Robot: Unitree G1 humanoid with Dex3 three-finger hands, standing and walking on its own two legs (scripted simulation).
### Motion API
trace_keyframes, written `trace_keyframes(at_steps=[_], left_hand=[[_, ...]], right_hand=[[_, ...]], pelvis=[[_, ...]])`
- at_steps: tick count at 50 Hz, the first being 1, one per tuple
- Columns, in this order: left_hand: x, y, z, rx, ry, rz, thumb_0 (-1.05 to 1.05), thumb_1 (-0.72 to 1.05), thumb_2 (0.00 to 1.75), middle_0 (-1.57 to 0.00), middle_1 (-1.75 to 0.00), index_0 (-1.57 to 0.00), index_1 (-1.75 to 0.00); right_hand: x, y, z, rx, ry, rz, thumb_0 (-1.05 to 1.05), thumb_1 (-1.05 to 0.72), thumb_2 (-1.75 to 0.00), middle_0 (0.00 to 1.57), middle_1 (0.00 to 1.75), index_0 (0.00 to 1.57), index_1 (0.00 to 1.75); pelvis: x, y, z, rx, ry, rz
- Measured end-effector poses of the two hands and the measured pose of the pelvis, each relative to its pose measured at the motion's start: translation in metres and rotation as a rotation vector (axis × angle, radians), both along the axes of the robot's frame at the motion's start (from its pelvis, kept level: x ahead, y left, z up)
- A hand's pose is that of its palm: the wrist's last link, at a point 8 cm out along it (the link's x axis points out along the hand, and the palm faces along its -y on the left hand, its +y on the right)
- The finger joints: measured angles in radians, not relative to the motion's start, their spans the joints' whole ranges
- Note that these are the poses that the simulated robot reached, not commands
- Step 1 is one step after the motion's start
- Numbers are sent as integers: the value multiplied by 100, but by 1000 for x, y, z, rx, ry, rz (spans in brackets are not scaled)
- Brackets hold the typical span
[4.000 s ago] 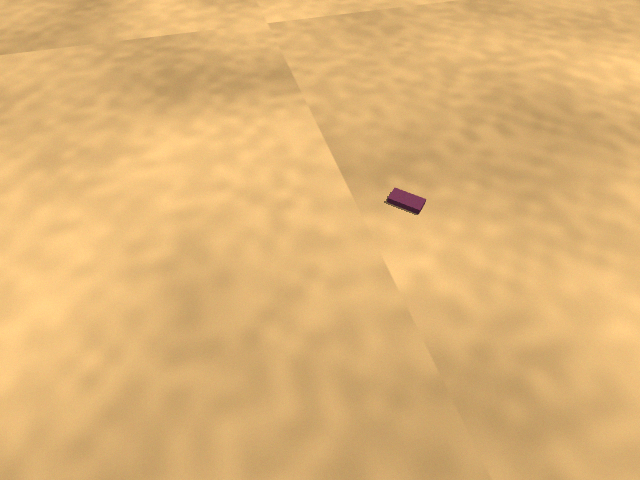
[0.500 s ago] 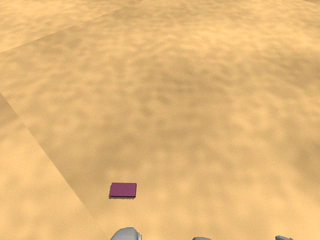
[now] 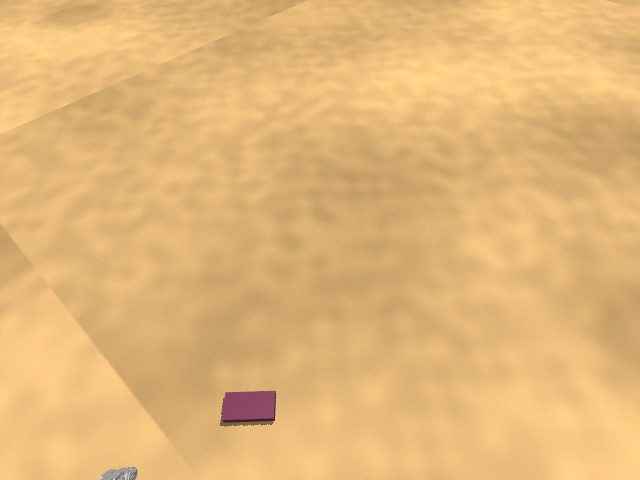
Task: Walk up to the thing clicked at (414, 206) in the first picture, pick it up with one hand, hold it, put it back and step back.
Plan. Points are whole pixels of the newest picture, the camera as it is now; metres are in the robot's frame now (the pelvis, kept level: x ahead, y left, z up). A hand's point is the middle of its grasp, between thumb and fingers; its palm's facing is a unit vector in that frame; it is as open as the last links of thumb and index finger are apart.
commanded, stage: walk up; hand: left
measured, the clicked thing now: (249, 406) +0.41 +0.24 -0.75
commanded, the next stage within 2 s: stand in 1.10 s
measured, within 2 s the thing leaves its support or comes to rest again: neither
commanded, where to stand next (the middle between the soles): +0.06 +0.01 m, yaw +2 degrees
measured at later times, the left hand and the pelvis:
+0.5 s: hand out of the picture +0.10 +0.25 -0.14, palm faces +0.00 -0.94 -0.33, open 7.4 cm; pelvis +0.02 +0.00 +0.02, yaw +1 degrees
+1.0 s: hand out of the picture +0.10 +0.25 -0.14, palm faces +0.01 -0.95 -0.33, open 7.4 cm; pelvis +0.03 +0.00 +0.02, yaw +1 degrees
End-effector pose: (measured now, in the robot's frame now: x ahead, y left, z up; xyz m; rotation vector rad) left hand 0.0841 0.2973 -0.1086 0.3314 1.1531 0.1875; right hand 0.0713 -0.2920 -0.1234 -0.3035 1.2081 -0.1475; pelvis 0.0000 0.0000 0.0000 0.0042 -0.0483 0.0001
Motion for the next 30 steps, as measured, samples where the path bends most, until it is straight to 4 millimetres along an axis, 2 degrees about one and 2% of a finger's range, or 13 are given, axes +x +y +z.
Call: trace_keyframes(at_steps=[6,12,20,30], left_hand=[[25,-2,4,-23,-23,-2,1,91,90,-20,-30,-21,-30],[32,-1,7,-31,-13,8,1,91,90,-20,-30,-21,-30],[22,1,7,-29,32,30,1,91,90,-20,-30,-20,-30],[1,2,6,-21,88,64,1,91,90,-20,-30,-20,-30]], right_hand=[[5,1,10,-14,23,-5,1,-90,-90,21,30,20,30],[14,-5,19,-40,18,-16,1,-90,-90,21,30,20,30],[29,-9,24,-51,0,-15,1,-90,-90,20,30,20,30],[39,-3,20,-27,4,-4,0,-90,-90,20,30,20,30]], pelvis=[[7,2,8,-4,5,1],[12,3,13,-5,5,4],[17,3,16,-4,8,9],[21,1,17,-6,10,12]])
